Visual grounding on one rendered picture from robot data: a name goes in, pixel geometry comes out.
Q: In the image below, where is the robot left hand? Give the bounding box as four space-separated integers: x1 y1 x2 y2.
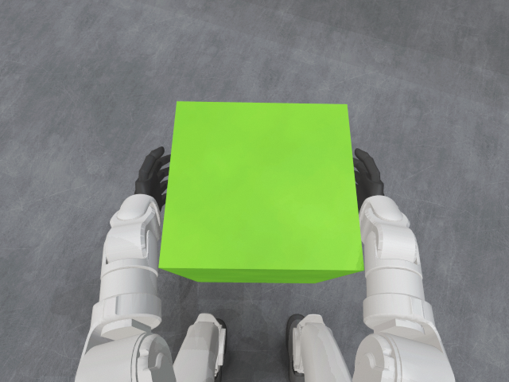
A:
134 146 171 212

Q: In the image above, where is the robot right foot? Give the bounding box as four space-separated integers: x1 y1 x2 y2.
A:
286 314 305 382

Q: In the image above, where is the robot right forearm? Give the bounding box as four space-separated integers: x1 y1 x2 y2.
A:
359 195 455 380

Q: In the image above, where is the carton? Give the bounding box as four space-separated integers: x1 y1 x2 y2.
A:
158 101 364 283

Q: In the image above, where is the robot right hand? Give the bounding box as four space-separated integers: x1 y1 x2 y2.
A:
353 148 384 212

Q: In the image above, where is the left robot upper arm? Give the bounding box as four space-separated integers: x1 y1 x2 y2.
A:
76 332 177 382

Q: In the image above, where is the right robot upper arm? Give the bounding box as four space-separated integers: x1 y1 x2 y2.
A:
352 332 455 382

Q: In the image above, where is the robot right thigh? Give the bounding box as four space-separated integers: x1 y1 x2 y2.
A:
293 322 352 382

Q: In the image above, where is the robot left forearm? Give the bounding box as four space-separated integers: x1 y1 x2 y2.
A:
75 194 161 382

